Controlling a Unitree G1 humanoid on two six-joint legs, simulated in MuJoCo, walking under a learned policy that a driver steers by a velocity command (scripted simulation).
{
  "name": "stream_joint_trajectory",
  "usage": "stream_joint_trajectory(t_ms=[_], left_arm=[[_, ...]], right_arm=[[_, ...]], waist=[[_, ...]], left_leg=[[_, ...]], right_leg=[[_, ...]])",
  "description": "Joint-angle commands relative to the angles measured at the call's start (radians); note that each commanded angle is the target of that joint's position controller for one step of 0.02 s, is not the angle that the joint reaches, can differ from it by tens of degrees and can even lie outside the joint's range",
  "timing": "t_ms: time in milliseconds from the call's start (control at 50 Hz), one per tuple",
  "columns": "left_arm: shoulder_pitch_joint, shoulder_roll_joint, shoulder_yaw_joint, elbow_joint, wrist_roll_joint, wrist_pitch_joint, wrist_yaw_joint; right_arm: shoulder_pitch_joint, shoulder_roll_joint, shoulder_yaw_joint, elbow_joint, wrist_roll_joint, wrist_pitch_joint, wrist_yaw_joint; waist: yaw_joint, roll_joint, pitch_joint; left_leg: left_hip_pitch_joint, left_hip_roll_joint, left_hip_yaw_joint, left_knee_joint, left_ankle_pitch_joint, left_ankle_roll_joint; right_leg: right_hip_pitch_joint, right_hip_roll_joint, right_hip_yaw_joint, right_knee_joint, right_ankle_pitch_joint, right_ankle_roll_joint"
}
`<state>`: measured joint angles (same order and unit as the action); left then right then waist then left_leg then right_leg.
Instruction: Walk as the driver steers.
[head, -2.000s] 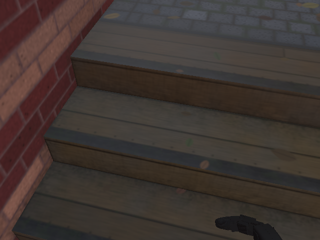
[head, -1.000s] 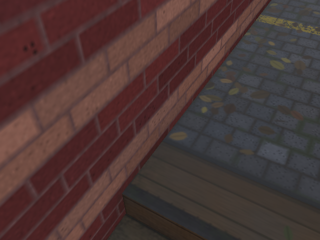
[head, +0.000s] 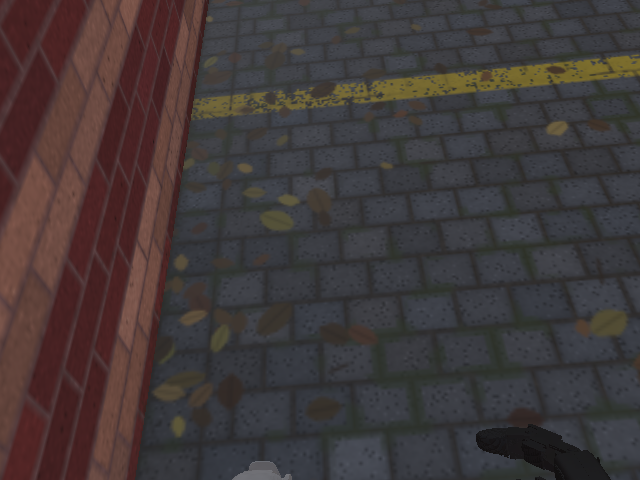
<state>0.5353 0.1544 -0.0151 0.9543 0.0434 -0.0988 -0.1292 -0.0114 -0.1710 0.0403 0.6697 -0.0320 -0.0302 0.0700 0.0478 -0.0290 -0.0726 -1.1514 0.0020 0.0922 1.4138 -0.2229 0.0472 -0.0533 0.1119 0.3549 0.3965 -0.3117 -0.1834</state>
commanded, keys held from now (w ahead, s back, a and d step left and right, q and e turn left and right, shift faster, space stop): w+e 0.08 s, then w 0.10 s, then no key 0.22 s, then q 0.60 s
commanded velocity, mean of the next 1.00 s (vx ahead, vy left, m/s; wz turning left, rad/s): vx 0.21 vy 0.00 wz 0.04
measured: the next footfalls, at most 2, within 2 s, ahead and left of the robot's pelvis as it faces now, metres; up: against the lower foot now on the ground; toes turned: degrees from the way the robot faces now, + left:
left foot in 0.04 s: +0.21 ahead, +0.13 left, +0.15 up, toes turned -1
right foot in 0.38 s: +0.35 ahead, -0.19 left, +0.15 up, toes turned -14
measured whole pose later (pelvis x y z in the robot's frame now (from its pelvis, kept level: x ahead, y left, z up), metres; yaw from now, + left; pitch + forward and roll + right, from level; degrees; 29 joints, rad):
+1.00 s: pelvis +0.35 -0.05 +0.14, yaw +4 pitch +3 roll +0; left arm 0.01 0.21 0.07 0.65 0.00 -0.01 0.03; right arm 0.21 -0.34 -0.12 0.66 0.02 0.01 -0.05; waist -0.05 0.04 0.03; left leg -0.33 0.00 -0.13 0.75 -0.52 -0.04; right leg -0.35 0.02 -0.04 0.53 -0.21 -0.04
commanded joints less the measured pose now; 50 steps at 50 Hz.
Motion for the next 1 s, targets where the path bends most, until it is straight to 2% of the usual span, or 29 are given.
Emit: stream_joint_trajectory(t_ms=[20, 40, 60, 80, 100, 120, 160, 200, 260, 300, 340, 380, 400, 420, 440, 480, 540, 580, 620, 660, 700, 740, 760, 780, 860, 920, 960, 980, 1000], left_arm=[[0.11, 0.253, 0.075, 0.025, -0.038, -0.027, -0.017], [-0.049, 0.33, 0.109, -0.062, -0.056, -0.035, -0.029], [0.013, 0.282, 0.122, -0.075, -0.002, -0.04, -0.013], [-0.025, 0.168, 0.091, -0.066, 0.058, -0.026, -0.006], [-0.22, 0.2, 0.114, -0.1, 0.011, -0.003, 0.001], [-0.312, 0.18, 0.116, -0.123, -0.017, -0.007, 0.002], [-0.347, 0.111, 0.087, -0.187, 0.026, -0.002, 0.025], [-0.357, 0.047, 0.058, -0.255, 0.045, 0.03, 0.05], [-0.383, 0.096, 0.068, -0.283, -0.002, 0.038, 0.069], [-0.379, 0.106, 0.066, -0.228, -0.024, 0.012, 0.04], [-0.417, 0.119, 0.068, -0.211, -0.036, 0.007, 0.015], [-0.467, 0.252, 0.116, -0.246, -0.014, -0.026, 0.052], [-0.493, 0.333, 0.132, -0.291, -0.02, -0.043, 0.066], [-0.432, 0.263, 0.102, -0.298, -0.049, -0.03, 0.064], [-0.348, 0.234, 0.098, -0.263, -0.063, -0.002, 0.077], [-0.249, 0.296, 0.133, -0.219, -0.053, -0.005, 0.102], [-0.467, 0.206, 0.119, -0.272, -0.052, -0.023, 0.109], [-0.632, 0.246, 0.137, -0.32, -0.045, -0.005, 0.113], [-0.688, 0.294, 0.165, -0.343, -0.025, 0.016, 0.11], [-0.547, 0.305, 0.189, -0.298, -0.032, 0.02, 0.118], [-0.515, 0.234, 0.183, -0.364, -0.058, 0.007, 0.149], [-0.591, 0.21, 0.179, -0.42, -0.059, 0.012, 0.168], [-0.644, 0.077, 0.115, -0.396, -0.099, 0.036, 0.164], [-0.638, 0.07, 0.105, -0.397, -0.094, 0.047, 0.162], [-0.609, 0.12, 0.106, -0.375, -0.088, 0.05, 0.152], [-0.508, 0.176, 0.126, -0.34, -0.063, 0.071, 0.158], [-0.403, 0.261, 0.151, -0.339, -0.042, 0.092, 0.179], [-0.352, 0.308, 0.159, -0.336, -0.017, 0.098, 0.177], [-0.382, 0.263, 0.147, -0.365, -0.014, 0.087, 0.174]], right_arm=[[-0.257, -0.122, -0.051, -0.235, 0.022, 0.007, 0.039], [0.097, -0.111, -0.051, -0.173, 0.029, -0.005, 0.031], [0.407, -0.156, -0.059, -0.058, 0.054, -0.022, 0.025], [0.723, -0.161, -0.074, 0.05, 0.021, -0.027, 0.02], [0.765, -0.134, -0.041, 0.081, -0.033, -0.032, -0.001], [0.656, -0.128, -0.048, 0.109, -0.018, -0.05, -0.008], [0.411, 0.006, -0.011, 0.184, 0.026, -0.072, 0.006], [0.206, 0.088, 0.011, 0.212, 0.017, -0.103, 0.007], [-0.09, -0.011, -0.03, 0.132, 0.021, -0.17, -0.011], [-0.062, -0.172, -0.082, 0.103, 0.038, -0.185, -0.014], [0.17, -0.199, -0.102, 0.135, 0.05, -0.152, -0.002], [0.35, -0.169, -0.105, 0.138, 0.052, -0.135, -0.005], [0.531, -0.115, -0.103, 0.127, 0.049, -0.128, -0.031], [0.576, -0.06, -0.073, 0.121, 0.063, -0.121, -0.037], [0.468, -0.071, -0.082, 0.097, 0.069, -0.113, -0.032], [0.402, -0.095, -0.103, 0.085, 0.029, -0.093, -0.022], [0.428, -0.037, -0.084, 0.097, 0.013, -0.085, -0.029], [0.471, 0.007, -0.068, 0.096, 0.025, -0.081, -0.019], [0.472, -0.046, -0.08, 0.074, 0.059, -0.103, 0.002], [0.423, -0.143, -0.106, 0.019, 0.043, -0.128, -0.008], [0.26, -0.359, -0.168, -0.05, 0.048, -0.14, -0.019], [0.369, -0.314, -0.169, 0.005, 0.052, -0.126, -0.019], [0.395, -0.315, -0.186, 0.026, 0.032, -0.058, -0.078], [0.412, -0.291, -0.181, 0.014, 0.044, -0.029, -0.107], [0.219, -0.283, -0.177, -0.056, 0.077, 0.04, -0.13], [0.185, -0.282, -0.185, -0.077, 0.084, 0.041, -0.115], [0.199, -0.173, -0.159, -0.099, 0.048, 0.023, -0.102], [0.241, -0.126, -0.136, -0.119, 0.037, 0.017, -0.117], [0.311, -0.196, -0.164, -0.088, 0.029, 0.018, -0.122]], waist=[[-0.066, -0.132, 0.012], [-0.199, -0.194, -0.148], [-0.182, 0.026, -0.445], [-0.312, 0.388, -0.518], [-0.349, 0.337, -0.376], [-0.301, 0.172, -0.049], [-0.128, -0.068, 0.011], [0.021, -0.091, 0.068], [0.113, 0.036, 0.041], [0.082, 0.059, 0.021], [0.004, 0.057, -0.001], [-0.023, 0.035, -0.021], [-0.094, -0.083, -0.202], [-0.071, -0.136, -0.361], [-0.012, -0.116, -0.306], [0.025, -0.16, -0.215], [-0.076, -0.049, -0.087], [-0.156, -0.025, -0.089], [-0.156, -0.047, -0.085], [-0.097, -0.013, -0.084], [-0.009, 0.225, -0.042], [-0.094, 0.31, -0.052], [-0.11, 0.204, 0.02], [-0.123, 0.186, 0.013], [-0.056, 0.203, -0.015], [-0.019, 0.237, -0.063], [-0.01, 0.044, -0.136], [-0.017, -0.278, -0.134], [-0.048, -0.268, -0.148]], left_leg=[[0.432, -0.133, 0.175, -0.28, -0.069, 0.023], [0.692, -0.07, 0.034, -0.37, -0.038, 0.077], [1.167, 0.029, -0.284, -0.366, 0.186, 0.231], [1.533, 0.313, -0.763, -0.613, 0.191, 0.457], [1.312, 0.402, -0.955, -0.836, -0.016, 0.421], [1.043, 0.369, -0.854, -0.897, -0.212, 0.353], [0.834, 0.371, -0.617, -0.922, -0.069, 0.323], [0.692, 0.297, -0.364, -1.088, 0.041, 0.199], [0.451, 0.09, 0.022, -1.195, 0.141, 0.053], [0.481, 0.063, 0.118, -1.159, 0.262, 0.03], [0.726, 0.091, 0.112, -1.044, 0.365, 0.033], [0.847, 0.124, 0.066, -0.916, 0.515, -0.008], [0.874, 0.107, 0.061, -0.842, 0.369, -0.077], [0.786, 0.094, 0.022, -0.736, 0.153, -0.137], [0.689, 0.058, 0.008, -0.632, 0.027, -0.171], [0.547, 0.063, -0.048, -0.296, -0.535, -0.189], [0.702, 0.123, -0.117, -0.376, -0.448, -0.189], [0.902, 0.104, -0.055, -0.561, -0.179, -0.193], [0.959, 0.043, -0.013, -0.725, 0.125, -0.181], [0.906, 0.037, -0.026, -0.833, 0.295, -0.083], [0.93, 0.274, -0.353, -1.035, 0.773, 0.228], [1.118, 0.35, -0.455, -1.079, 0.653, 0.294], [1.209, 0.331, -0.519, -1.003, 0.76, 0.252], [1.258, 0.349, -0.511, -0.982, 0.867, 0.235], [1.134, 0.239, -0.383, -0.987, 0.742, 0.127], [1.001, 0.16, -0.35, -0.943, 0.517, 0.068], [0.747, 0.034, -0.269, -0.715, 0.047, -0.023], [0.53, -0.06, -0.17, -0.486, -0.493, -0.083], [0.538, 0.002, -0.208, -0.239, -0.519, -0.122]], right_leg=[[-0.088, -0.232, 0.041, -0.068, 1.908, 0.027], [-0.041, -0.269, 0.079, 0.166, 2.183, 0.046], [-0.269, -0.21, 0.086, 0.452, 2.057, 0.142], [-0.725, 0.002, 0.048, 1.018, 0.807, 0.266], [-0.821, 0.077, -0.095, 1.444, 0.191, 0.222], [-0.967, 0.012, -0.162, 1.625, 0.236, 0.171], [-0.967, -0.064, -0.159, 1.68, 0.065, 0.012], [-0.843, -0.189, -0.152, 1.317, 0.055, -0.051], [-0.394, -0.27, -0.287, 0.706, 0.032, 0.059], [-0.161, -0.214, -0.383, 0.466, 0.208, 0.205], [-0.147, -0.155, -0.444, 0.251, 0.371, 0.22], [-0.106, -0.158, -0.38, 0.226, 0.78, 0.088], [0.073, -0.274, -0.275, 0.248, 1.149, -0.059], [0.296, -0.427, -0.084, 0.242, 1.269, -0.167], [0.325, -0.453, 0.005, 0.172, 1.176, -0.161], [0.284, -0.496, 0.001, 0.141, 1.214, -0.158], [-0.095, -0.462, -0.174, 0.068, 1.096, -0.058], [-0.25, -0.369, -0.311, 0.044, 0.857, 0.003], [-0.267, -0.362, -0.325, 0.064, 0.665, 0.001], [-0.19, -0.355, -0.312, 0.113, 0.405, 0.021], [-0.26, -0.107, -0.493, 0.279, 0.04, 0.209], [-0.443, -0.053, -0.446, 0.368, -0.214, 0.213], [-0.603, -0.084, -0.378, 0.514, -0.296, 0.213], [-0.675, -0.112, -0.345, 0.564, -0.318, 0.214], [-0.456, -0.095, -0.338, 0.277, -0.105, 0.233], [-0.166, -0.062, -0.368, 0.015, 0.219, 0.209], [0.141, -0.301, -0.193, 0.035, 0.635, 0.121], [0.17, -0.532, 0.031, -0.018, 0.827, -0.039], [0.109, -0.569, 0.112, -0.06, 0.753, -0.121]])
